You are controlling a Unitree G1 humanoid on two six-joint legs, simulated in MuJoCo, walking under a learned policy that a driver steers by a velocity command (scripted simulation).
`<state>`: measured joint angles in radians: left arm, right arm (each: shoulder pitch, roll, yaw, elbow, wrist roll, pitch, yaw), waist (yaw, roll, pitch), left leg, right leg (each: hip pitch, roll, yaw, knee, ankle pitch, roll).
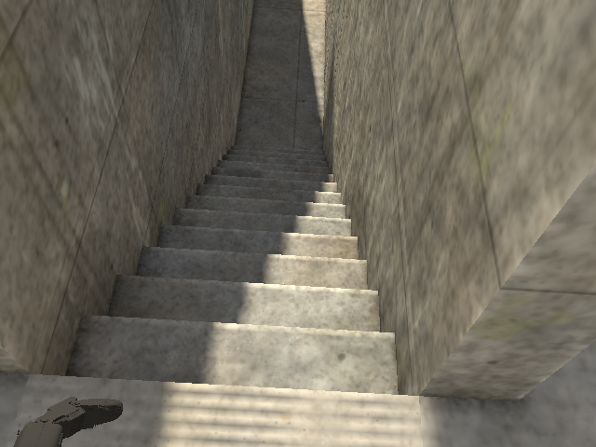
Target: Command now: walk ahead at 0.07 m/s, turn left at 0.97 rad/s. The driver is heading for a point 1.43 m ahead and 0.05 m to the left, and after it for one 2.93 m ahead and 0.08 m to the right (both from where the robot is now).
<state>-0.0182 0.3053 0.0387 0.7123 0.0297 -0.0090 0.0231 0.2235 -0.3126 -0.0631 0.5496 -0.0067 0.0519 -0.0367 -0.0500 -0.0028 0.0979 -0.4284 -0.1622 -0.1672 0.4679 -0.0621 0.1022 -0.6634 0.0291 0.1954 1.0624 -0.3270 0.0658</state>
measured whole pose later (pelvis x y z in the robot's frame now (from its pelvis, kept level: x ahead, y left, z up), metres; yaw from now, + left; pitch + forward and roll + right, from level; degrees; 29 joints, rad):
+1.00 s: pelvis +0.07 -0.05 +0.00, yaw +23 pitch -1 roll -1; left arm 0.18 0.29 0.01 0.85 0.01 -0.02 0.01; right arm 0.24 -0.26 0.02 0.80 0.00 0.01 -0.03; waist 0.02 0.00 0.03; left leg -0.16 -0.04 -0.08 0.52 -0.34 0.02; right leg -0.23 -0.03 0.03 0.49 -0.24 0.05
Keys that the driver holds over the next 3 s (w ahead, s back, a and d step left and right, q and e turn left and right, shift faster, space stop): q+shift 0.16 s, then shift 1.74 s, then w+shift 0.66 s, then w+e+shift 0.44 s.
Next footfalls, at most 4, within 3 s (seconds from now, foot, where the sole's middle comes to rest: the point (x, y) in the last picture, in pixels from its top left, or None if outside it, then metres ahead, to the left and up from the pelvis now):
0.24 right None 0.18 -0.17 -0.77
0.58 left None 0.03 0.05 -0.77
2.54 left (190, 419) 0.45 0.20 -0.77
3.00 right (273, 365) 0.64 0.01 -0.97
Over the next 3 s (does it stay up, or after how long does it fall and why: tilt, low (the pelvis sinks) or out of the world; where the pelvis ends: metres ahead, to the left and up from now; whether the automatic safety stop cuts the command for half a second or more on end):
stays up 0.57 0.05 -0.15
